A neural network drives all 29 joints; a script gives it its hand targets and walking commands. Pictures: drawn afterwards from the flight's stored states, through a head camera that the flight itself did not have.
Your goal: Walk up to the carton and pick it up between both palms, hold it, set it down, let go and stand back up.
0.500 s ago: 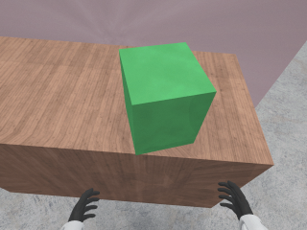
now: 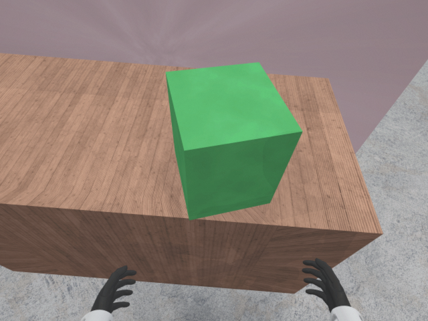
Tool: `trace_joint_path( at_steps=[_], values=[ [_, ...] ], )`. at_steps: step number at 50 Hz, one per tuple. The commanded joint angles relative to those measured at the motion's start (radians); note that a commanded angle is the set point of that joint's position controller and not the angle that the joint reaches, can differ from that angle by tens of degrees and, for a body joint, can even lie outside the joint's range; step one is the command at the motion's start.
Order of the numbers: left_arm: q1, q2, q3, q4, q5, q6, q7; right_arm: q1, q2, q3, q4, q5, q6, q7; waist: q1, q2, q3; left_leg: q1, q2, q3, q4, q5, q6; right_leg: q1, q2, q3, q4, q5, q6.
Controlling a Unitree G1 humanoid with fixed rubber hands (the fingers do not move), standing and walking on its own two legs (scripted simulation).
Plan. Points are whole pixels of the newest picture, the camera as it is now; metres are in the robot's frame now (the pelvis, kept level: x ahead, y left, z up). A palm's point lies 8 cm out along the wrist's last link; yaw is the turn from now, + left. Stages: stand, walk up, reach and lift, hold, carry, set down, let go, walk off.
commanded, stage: stand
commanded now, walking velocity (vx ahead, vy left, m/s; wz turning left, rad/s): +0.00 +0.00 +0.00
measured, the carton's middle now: (222, 144) +0.45 +0.03 +0.04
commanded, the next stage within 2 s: none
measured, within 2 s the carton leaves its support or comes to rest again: neither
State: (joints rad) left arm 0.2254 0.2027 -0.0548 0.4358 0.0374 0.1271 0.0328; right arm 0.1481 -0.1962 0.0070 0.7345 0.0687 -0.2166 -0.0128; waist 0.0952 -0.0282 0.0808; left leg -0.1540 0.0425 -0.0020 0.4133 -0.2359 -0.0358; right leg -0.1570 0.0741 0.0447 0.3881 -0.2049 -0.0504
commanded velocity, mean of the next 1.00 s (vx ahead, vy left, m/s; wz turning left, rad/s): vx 0.00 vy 0.00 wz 0.00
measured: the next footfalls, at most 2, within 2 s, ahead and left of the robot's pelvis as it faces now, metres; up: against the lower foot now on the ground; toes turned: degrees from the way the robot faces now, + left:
none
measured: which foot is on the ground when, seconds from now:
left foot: down 0.00-1.00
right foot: down 0.00-1.00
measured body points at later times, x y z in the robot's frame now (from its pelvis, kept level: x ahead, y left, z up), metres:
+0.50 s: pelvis +0.01 +0.00 +0.00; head +0.02 +0.02 +0.45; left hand +0.07 +0.28 -0.14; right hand +0.18 -0.24 -0.10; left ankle -0.01 +0.14 -0.74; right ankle +0.00 -0.09 -0.74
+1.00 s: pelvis +0.00 +0.00 +0.00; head +0.00 +0.02 +0.45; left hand +0.04 +0.28 -0.14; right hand +0.15 -0.25 -0.11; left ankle -0.01 +0.14 -0.74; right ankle +0.00 -0.09 -0.74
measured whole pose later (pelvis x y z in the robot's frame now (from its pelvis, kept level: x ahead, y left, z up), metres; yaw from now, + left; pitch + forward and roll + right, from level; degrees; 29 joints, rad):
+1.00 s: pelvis +0.00 +0.00 +0.00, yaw +0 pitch -3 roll +0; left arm 0.22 0.33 -0.05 1.01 0.04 -0.03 0.01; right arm 0.16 -0.25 0.01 0.85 0.02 0.01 0.00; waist 0.10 -0.03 0.02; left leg -0.12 0.04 0.00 0.41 -0.25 -0.04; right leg -0.12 0.07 0.04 0.39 -0.22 -0.05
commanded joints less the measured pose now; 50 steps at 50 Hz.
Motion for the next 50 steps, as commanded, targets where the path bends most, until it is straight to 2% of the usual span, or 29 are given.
trace_joint_path(
  at_steps=[1,2,4,6,7,8,9,10,11,14,15,17,18,19,20,21,23,26,28,29,31,34,38,39,40,44,47,48,50],
  values=[
    [-0.113,0.151,0.112,-0.1,-0.056,-0.052,-0.017,-0.034,-0.055,-0.055,-0.047,-0.062,-0.043,-0.015,-0.128,-0.027,-0.127,0.047,-0.073,0.052,-0.039,0.129,0.039,0.089,-0.116,0.0,-0.077,0.187,0.055],
    [-0.048,0.261,0.158,0.056,-0.005,-0.105,-0.016,0.05,-0.336,-0.11,-0.029,-0.131,0.046,-0.011,-0.055,-0.06,-0.257,-0.003,0.053,-0.061,0.036,0.225,0.06,0.105,-0.154,0.071,0.025,0.202,0.051],
    [-0.046,0.268,0.149,0.107,0.005,-0.141,-0.02,0.05,-0.296,-0.106,-0.059,-0.121,0.113,-0.011,-0.078,-0.07,-0.202,-0.028,0.056,-0.069,0.028,0.144,0.063,0.054,-0.152,0.083,-0.012,0.112,0.07],
    [-0.067,0.259,0.136,0.15,0.002,-0.155,-0.024,0.038,-0.287,-0.107,-0.062,-0.115,0.132,-0.008,-0.085,-0.021,-0.159,-0.041,0.059,-0.079,0.006,0.066,0.072,0.008,-0.163,0.109,-0.034,0.016,0.043],
    [-0.077,0.264,0.139,0.17,0.005,-0.159,-0.028,0.041,-0.297,-0.106,-0.056,-0.113,0.14,-0.003,-0.088,0.004,-0.149,-0.031,0.057,-0.074,0.003,0.06,0.07,-0.011,-0.164,0.118,-0.059,0.005,0.037],
    [-0.062,0.27,0.133,0.195,0.005,-0.165,-0.029,0.042,-0.291,-0.099,-0.051,-0.116,0.146,-0.002,-0.08,-0.027,-0.139,-0.024,0.058,-0.084,0.004,0.069,0.07,-0.023,-0.161,0.113,-0.072,0.001,0.036],
    [-0.068,0.286,0.134,0.215,0.0,-0.173,-0.032,0.045,-0.294,-0.1,-0.055,-0.108,0.15,0.001,-0.086,0.0,-0.157,-0.015,0.054,-0.077,0.015,0.071,0.069,-0.026,-0.172,0.137,-0.085,-0.002,0.044],
    [-0.09,0.294,0.13,0.235,0.004,-0.186,-0.036,0.048,-0.287,-0.098,-0.053,-0.107,0.156,0.002,-0.101,-0.023,-0.147,-0.001,0.052,-0.079,0.007,0.077,0.069,-0.041,-0.171,0.128,-0.084,0.027,0.051],
    [-0.066,0.29,0.125,0.26,-0.001,-0.185,-0.035,0.043,-0.299,-0.101,-0.045,-0.106,0.16,0.004,-0.082,-0.006,-0.164,0.007,0.049,-0.071,0.016,0.075,0.07,-0.023,-0.169,0.134,-0.094,0.06,0.059],
    [-0.091,0.313,0.118,0.318,-0.002,-0.195,-0.037,0.049,-0.301,-0.097,-0.034,-0.1,0.169,0.009,-0.092,0.02,-0.173,0.03,0.052,-0.07,0.002,0.079,0.073,-0.014,-0.174,0.144,-0.095,0.047,0.047],
    [-0.088,0.324,0.118,0.336,-0.001,-0.196,-0.037,0.07,-0.298,-0.094,-0.027,-0.095,0.171,0.008,-0.099,-0.01,-0.181,0.038,0.059,-0.076,0.004,0.106,0.074,-0.003,-0.175,0.146,-0.099,0.097,0.05],
    [-0.083,0.328,0.11,0.372,-0.005,-0.199,-0.037,0.037,-0.324,-0.097,-0.029,-0.097,0.173,0.008,-0.09,0.035,-0.202,0.046,0.064,-0.078,-0.004,0.152,0.082,0.037,-0.167,0.13,-0.064,0.202,0.046],
    [-0.081,0.337,0.109,0.393,-0.002,-0.201,-0.036,0.024,-0.329,-0.096,-0.027,-0.095,0.174,0.007,-0.086,0.026,-0.192,0.029,0.065,-0.073,0.01,0.186,0.08,0.055,-0.171,0.129,-0.057,0.267,0.051],
    [-0.063,0.331,0.103,0.404,-0.008,-0.204,-0.035,0.038,-0.338,-0.099,-0.019,-0.094,0.176,0.01,-0.085,0.041,-0.208,0.047,0.064,-0.075,0.011,0.2,0.081,0.068,-0.173,0.128,-0.046,0.3,0.048],
    [-0.076,0.344,0.106,0.419,-0.007,-0.201,-0.03,0.05,-0.324,-0.096,-0.012,-0.093,0.181,0.009,-0.092,0.013,-0.22,0.052,0.067,-0.069,0.006,0.205,0.083,0.077,-0.172,0.12,-0.038,0.304,0.041],
    [-0.066,0.349,0.103,0.429,-0.01,-0.201,-0.031,0.046,-0.335,-0.091,-0.007,-0.093,0.185,0.009,-0.087,0.01,-0.202,0.045,0.057,-0.059,0.016,0.185,0.081,0.069,-0.172,0.118,-0.042,0.327,0.063],
    [-0.066,0.353,0.1,0.451,-0.007,-0.2,-0.028,0.045,-0.335,-0.095,0.006,-0.087,0.191,0.008,-0.094,0.041,-0.206,0.05,0.059,-0.066,0.014,0.159,0.08,0.074,-0.179,0.137,-0.066,0.282,0.062],
    [-0.083,0.373,0.105,0.469,-0.007,-0.198,-0.023,0.052,-0.33,-0.09,0.024,-0.087,0.198,0.005,-0.094,0.004,-0.171,0.05,0.056,-0.068,-0.007,0.119,0.072,0.044,-0.18,0.144,-0.099,0.21,0.055],
    [-0.091,0.367,0.099,0.48,-0.01,-0.204,-0.025,0.054,-0.331,-0.088,0.033,-0.082,0.194,0.004,-0.103,0.055,-0.162,0.049,0.058,-0.064,-0.006,0.13,0.077,0.036,-0.18,0.155,-0.106,0.217,0.058],
    [-0.095,0.373,0.104,0.487,-0.008,-0.201,-0.023,0.056,-0.328,-0.092,0.04,-0.085,0.196,0.004,-0.102,0.027,-0.168,0.054,0.06,-0.068,-0.01,0.138,0.077,0.045,-0.177,0.154,-0.098,0.228,0.058],
    [-0.083,0.366,0.098,0.497,-0.009,-0.201,-0.026,0.036,-0.336,-0.088,0.036,-0.091,0.193,0.005,-0.102,0.048,-0.152,0.047,0.067,-0.072,-0.02,0.141,0.08,0.035,-0.171,0.145,-0.098,0.208,0.043],
    [-0.074,0.377,0.101,0.513,-0.016,-0.2,-0.023,0.046,-0.336,-0.087,0.064,-0.081,0.199,0.005,-0.103,0.028,-0.139,0.041,0.056,-0.068,-0.019,0.11,0.077,0.041,-0.179,0.158,-0.105,0.214,0.061],
    [-0.081,0.375,0.097,0.525,-0.012,-0.197,-0.021,0.029,-0.339,-0.086,0.074,-0.085,0.2,0.002,-0.105,0.051,-0.127,0.04,0.059,-0.075,-0.024,0.111,0.08,0.035,-0.176,0.152,-0.113,0.209,0.048],
    [-0.076,0.374,0.102,0.534,-0.011,-0.196,-0.019,0.028,-0.336,-0.085,0.075,-0.086,0.202,0.002,-0.095,0.054,-0.122,0.033,0.058,-0.069,-0.022,0.095,0.074,0.041,-0.179,0.158,-0.122,0.188,0.062],
    [-0.082,0.382,0.101,0.527,-0.016,-0.198,-0.02,0.022,-0.336,-0.083,0.078,-0.083,0.204,0.002,-0.104,0.06,-0.117,0.027,0.062,-0.077,-0.033,0.112,0.074,0.034,-0.175,0.15,-0.11,0.197,0.047],
    [-0.06,0.368,0.095,0.544,-0.015,-0.194,-0.021,0.007,-0.35,-0.084,0.091,-0.085,0.197,0.004,-0.083,0.059,-0.086,0.021,0.065,-0.084,-0.044,0.091,0.074,0.014,-0.17,0.156,-0.127,0.117,0.041],
    [-0.079,0.373,0.095,0.547,-0.016,-0.197,-0.022,0.03,-0.333,-0.08,0.104,-0.074,0.2,0.002,-0.097,0.04,-0.084,0.034,0.054,-0.075,-0.032,0.074,0.073,-0.002,-0.182,0.17,-0.15,0.114,0.056],
    [-0.085,0.388,0.098,0.557,-0.014,-0.195,-0.021,0.022,-0.332,-0.084,0.102,-0.077,0.201,0.004,-0.107,0.067,-0.096,0.041,0.055,-0.078,-0.038,0.051,0.077,0.002,-0.181,0.177,-0.147,0.085,0.048],
    [-0.07,0.373,0.089,0.562,-0.022,-0.194,-0.017,0.02,-0.331,-0.083,0.11,-0.078,0.2,0.005,-0.095,0.029,-0.107,0.038,0.056,-0.078,-0.032,0.075,0.077,0.021,-0.178,0.16,-0.137,0.157,0.058]
  ],
)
